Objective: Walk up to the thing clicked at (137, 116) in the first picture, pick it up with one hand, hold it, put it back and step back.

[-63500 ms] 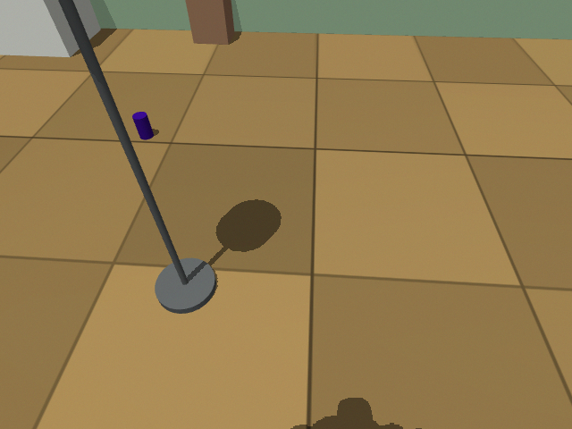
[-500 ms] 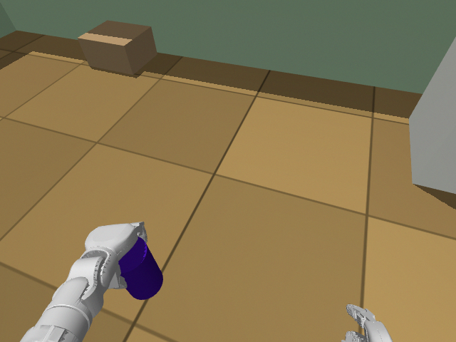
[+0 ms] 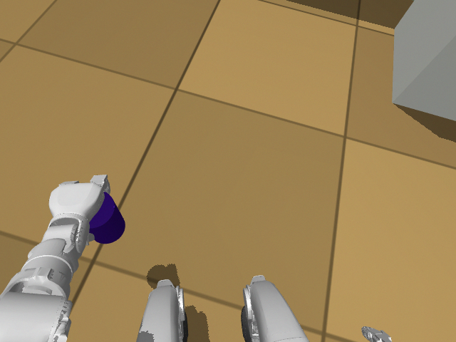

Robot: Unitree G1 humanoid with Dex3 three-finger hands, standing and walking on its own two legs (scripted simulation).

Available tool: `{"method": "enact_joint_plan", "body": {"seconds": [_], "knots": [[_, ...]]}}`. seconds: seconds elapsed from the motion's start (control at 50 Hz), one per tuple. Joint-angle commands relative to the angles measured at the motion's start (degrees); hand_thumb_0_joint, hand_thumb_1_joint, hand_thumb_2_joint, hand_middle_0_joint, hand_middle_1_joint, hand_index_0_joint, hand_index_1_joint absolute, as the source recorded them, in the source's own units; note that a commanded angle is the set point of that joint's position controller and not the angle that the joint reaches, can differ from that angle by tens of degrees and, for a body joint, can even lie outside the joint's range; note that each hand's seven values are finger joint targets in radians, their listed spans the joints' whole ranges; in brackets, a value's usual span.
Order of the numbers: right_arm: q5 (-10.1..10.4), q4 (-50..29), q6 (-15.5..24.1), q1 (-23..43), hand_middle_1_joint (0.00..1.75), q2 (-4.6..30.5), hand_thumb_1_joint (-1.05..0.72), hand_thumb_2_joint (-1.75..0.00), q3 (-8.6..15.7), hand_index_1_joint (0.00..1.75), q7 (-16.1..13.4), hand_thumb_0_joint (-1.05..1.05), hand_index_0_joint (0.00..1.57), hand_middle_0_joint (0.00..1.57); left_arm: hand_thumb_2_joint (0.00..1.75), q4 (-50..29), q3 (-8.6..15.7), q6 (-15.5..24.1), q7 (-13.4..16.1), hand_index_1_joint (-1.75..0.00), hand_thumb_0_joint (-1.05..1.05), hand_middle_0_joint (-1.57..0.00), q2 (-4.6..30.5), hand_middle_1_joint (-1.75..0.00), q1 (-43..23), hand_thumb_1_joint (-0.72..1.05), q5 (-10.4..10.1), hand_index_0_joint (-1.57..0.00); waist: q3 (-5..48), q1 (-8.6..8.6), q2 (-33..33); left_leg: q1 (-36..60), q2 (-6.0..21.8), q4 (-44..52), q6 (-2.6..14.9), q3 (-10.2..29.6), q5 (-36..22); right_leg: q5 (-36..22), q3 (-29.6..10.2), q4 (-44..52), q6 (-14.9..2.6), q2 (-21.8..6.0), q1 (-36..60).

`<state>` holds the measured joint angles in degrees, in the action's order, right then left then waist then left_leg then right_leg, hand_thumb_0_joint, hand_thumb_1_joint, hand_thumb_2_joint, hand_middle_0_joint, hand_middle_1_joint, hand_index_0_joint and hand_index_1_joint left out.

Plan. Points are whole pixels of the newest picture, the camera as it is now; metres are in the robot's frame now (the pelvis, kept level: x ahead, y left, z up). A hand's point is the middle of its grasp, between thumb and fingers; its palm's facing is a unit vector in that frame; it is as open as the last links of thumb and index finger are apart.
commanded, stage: crouch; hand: left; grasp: from above
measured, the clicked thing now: (101, 218) +0.39 +0.24 -0.19
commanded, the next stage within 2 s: lower in 1.28 s
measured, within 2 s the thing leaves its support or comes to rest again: rests again in 1.96 s
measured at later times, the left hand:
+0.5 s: hand (106, 224) +0.42 +0.27 -0.33, palm faces -0.48 -0.02 -0.88, open 11.2 cm
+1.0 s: hand (110, 219) +0.45 +0.29 -0.41, palm faces -0.48 -0.03 -0.88, open 11.2 cm
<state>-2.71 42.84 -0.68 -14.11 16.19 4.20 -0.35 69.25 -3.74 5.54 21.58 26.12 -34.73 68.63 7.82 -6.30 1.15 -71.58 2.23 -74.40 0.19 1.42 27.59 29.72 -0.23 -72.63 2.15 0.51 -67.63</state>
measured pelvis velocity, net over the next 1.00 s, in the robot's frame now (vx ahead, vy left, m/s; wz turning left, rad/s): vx -0.03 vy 0.00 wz -0.11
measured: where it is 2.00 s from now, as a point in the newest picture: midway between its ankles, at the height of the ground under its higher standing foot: outside the picture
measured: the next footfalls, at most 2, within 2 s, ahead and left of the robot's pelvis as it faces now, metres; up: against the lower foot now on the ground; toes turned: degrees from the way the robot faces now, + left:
none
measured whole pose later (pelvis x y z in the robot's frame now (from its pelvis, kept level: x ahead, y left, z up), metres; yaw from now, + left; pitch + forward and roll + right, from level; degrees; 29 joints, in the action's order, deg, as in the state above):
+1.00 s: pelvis -0.03 +0.00 -0.24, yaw -6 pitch +37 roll -9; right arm -7.4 41.2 1.3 -11.2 15.3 -1.5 7.7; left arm 76.9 8.5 12.3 16.0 46.0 -53.5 72.6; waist 4.4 -12.9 0.1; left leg -124.1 2.1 -124.0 0.6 7.1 38.0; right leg 41.2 3.1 -120.1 3.3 2.3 -117.0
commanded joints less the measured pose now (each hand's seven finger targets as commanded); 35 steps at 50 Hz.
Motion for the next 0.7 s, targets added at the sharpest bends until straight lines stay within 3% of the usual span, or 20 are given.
{"method": "enact_joint_plan", "body": {"seconds": [0.0, 0.02, 0.1, 0.16, 0.22, 0.28, 0.34, 0.38, 0.4, 0.48, 0.6, 0.66, 0.68], "knots": [[-0.36, -3.05, 2.3, -6.33, 0.3, 9.6, -0.89, -0.89, 2.89, 0.3, -1.39, 0.0, 0.2, 0.2, 1.16, -7.23, 6.0, -1.75, 4.12, -1.24, 0.0, -0.67, 15.69, -1.32, -21.3, 0.43, -2.14, -0.74, 34.46, 0.06, 6.68, 17.7, -1.28, -0.18, 0.78, 0.64, -11.22, -11.31, 2.64, 0.09, -3.91, 1.3, -1.06], [-0.57, -2.61, 2.42, -6.54, 0.3, 9.57, -0.89, -0.89, 2.84, 0.3, -1.36, 0.0, 0.2, 0.2, 1.16, -7.23, 5.56, -1.85, 3.54, -1.26, 0.0, -0.65, 16.1, -1.33, -22.83, 0.42, -2.2, -0.72, 35.41, -0.55, 7.61, 16.5, -1.2, -1.83, 0.83, 0.65, -11.59, -11.65, 2.73, -1.37, -3.92, 1.15, -2.91], [-1.14, -2.77, 2.59, -6.73, 0.3, 9.71, -0.9, -0.9, 2.41, 0.3, -1.0, 0.0, 0.2, 0.2, 1.23, -7.79, 8.16, -1.36, 1.76, -1.28, 0.0, -0.67, 22.06, -1.33, -26.89, 0.39, -1.22, -0.72, 37.26, -0.62, 10.35, 10.95, -1.17, -6.37, 0.17, 1.96, -8.23, -8.02, 3.4, -7.16, -4.13, 0.84, -10.16], [-1.5, -2.75, 2.85, -6.86, 0.3, 10.34, -0.9, -0.9, 2.1, 0.3, -0.41, 0.0, 0.2, 0.2, 1.23, -7.07, 8.49, 0.11, 0.62, -1.26, 0.0, -0.67, 22.68, -1.32, -28.81, 0.38, -0.76, -0.72, 37.73, -1.79, 12.56, 9.6, -0.68, -9.13, -0.35, 3.99, -6.18, -4.6, 4.26, -11.63, -4.33, 0.63, -18.02], [-1.79, -2.67, 3.0, -7.64, 0.3, 11.04, -0.9, -0.9, 1.93, 0.3, 0.34, 0.0, 0.2, 0.2, 1.2, -7.11, 10.36, 2.0, 0.12, -1.23, 0.0, -0.65, 25.8, -1.29, -30.73, 0.37, -0.12, -0.71, 40.26, -2.09, 12.95, 7.43, -0.81, -12.57, -0.19, 4.67, -5.11, -3.32, 4.86, -15.16, -4.33, 0.73, -21.46], [-2.3, -2.41, 3.32, -8.37, 0.3, 11.16, -0.9, -0.9, 1.38, 0.3, 1.12, 0.0, 0.2, 0.2, 1.22, -7.07, 10.57, 3.74, 0.1, -1.23, 0.0, -0.68, 25.99, -1.28, -32.28, 0.38, 0.31, -0.73, 40.39, -3.6, 12.89, 4.74, -0.93, -15.11, -0.12, 5.6, -2.42, -1.81, 5.28, -17.72, -4.05, 0.39, -24.67], [-2.69, -1.89, 3.78, -9.12, 0.3, 11.32, -0.9, -0.9, 1.1, 0.3, 1.85, 0.0, 0.2, 0.2, 1.21, -8.32, 12.22, 5.12, 0.7, -1.22, 0.0, -0.69, 28.35, -1.27, -34.25, 0.39, 0.71, -0.74, 43.56, -3.53, 14.28, 3.81, -1.1, -19.15, 0.13, 4.92, -4.65, -3.44, 5.22, -20.21, -3.88, 0.35, -26.18], [-3.06, -1.64, 3.99, -9.53, 0.3, 11.36, -0.91, -0.9, 0.68, 0.3, 2.57, 0.0, 0.2, 0.2, 1.23, -7.25, 12.09, 5.62, 0.91, -1.25, 0.0, -0.72, 28.2, -1.3, -34.05, 0.43, 0.92, -0.77, 43.24, -3.76, 14.37, 2.74, -1.07, -21.48, 0.11, 4.93, -6.19, -4.58, 5.29, -21.93, -3.72, 0.1, -27.51], [-3.09, -1.54, 3.95, -9.43, 0.3, 11.02, -0.91, -0.9, 0.57, 0.3, 2.75, 0.0, 0.2, 0.2, 1.25, -9.87, 12.79, 6.27, 1.22, -1.24, 0.0, -0.73, 30.18, -1.28, -36.47, 0.41, 1.4, -0.77, 44.47, -3.71, 15.43, 1.2, -1.25, -23.17, 0.48, 3.69, -5.95, -4.98, 5.08, -22.13, -3.79, 0.6, -27.42], [-3.86, -1.11, 3.9, -9.97, 0.3, 11.37, -0.92, -0.91, -0.06, 0.3, 3.74, 0.0, 0.2, 0.2, 1.29, -8.81, 13.98, 6.92, 2.11, -1.26, 0.0, -0.74, 32.27, -1.3, -38.35, 0.42, 2.69, -0.78, 45.48, -4.13, 17.6, 0.24, -1.16, -26.98, 0.4, 3.13, -8.77, -7.11, 5.26, -25.25, -3.82, 0.71, -29.11], [-4.34, -1.21, 3.79, -9.42, 0.3, 11.94, -0.92, -0.91, -0.24, 0.3, 4.67, 0.0, 0.2, 0.2, 1.27, -5.81, 14.59, 6.61, 2.6, -1.25, 0.0, -0.75, 34.48, -1.29, -39.97, 0.44, 3.55, -0.8, 42.39, -4.68, 19.54, -3.17, -0.6, -30.19, 0.37, 2.8, -6.4, -5.58, 5.7, -28.35, -3.87, 1.08, -33.08], [-4.59, -1.35, 3.65, -9.42, 0.3, 12.05, -0.92, -0.91, -0.51, 0.3, 5.27, 0.0, 0.2, 0.2, 1.29, -4.99, 14.03, 6.05, 2.1, -1.25, 0.0, -0.75, 33.92, -1.28, -39.2, 0.44, 3.34, -0.79, 42.51, -4.91, 19.28, -4.57, -0.52, -32.27, 0.6, 2.59, -7.11, -6.32, 5.89, -29.37, -3.77, 1.33, -32.91], [-4.41, -1.31, 3.53, -9.19, 0.3, 12.38, -0.92, -0.91, -0.3, 0.3, 5.28, 0.0, 0.2, 0.2, 1.29, -4.1, 14.5, 5.91, 1.87, -1.25, 0.0, -0.74, 35.4, -1.29, -39.51, 0.43, 3.51, -0.78, 42.67, -4.7, 18.75, -5.55, -0.45, -32.64, 0.68, 2.67, -6.52, -5.96, 6.12, -30.07, -3.84, 1.65, -33.62]]}}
